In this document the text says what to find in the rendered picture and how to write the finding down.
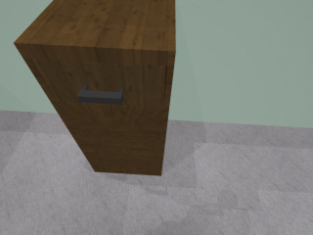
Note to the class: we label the drawer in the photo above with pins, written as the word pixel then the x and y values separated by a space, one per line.
pixel 143 84

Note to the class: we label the cabinet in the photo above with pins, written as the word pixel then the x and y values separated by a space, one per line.
pixel 114 138

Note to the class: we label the handle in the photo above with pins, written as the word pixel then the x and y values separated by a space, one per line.
pixel 100 97

